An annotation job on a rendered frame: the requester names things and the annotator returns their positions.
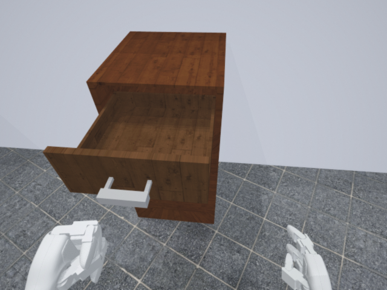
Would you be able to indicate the handle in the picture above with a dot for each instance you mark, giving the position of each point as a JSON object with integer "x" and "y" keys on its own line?
{"x": 126, "y": 198}

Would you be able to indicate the left robot hand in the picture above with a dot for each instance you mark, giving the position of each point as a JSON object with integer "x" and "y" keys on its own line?
{"x": 79, "y": 245}

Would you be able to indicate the right robot hand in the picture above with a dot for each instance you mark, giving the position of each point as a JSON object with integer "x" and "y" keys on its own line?
{"x": 311, "y": 272}

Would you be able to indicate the cabinet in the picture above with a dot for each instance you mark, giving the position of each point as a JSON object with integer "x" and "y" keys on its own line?
{"x": 173, "y": 63}

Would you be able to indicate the drawer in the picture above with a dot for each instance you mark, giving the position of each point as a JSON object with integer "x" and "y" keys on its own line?
{"x": 141, "y": 136}

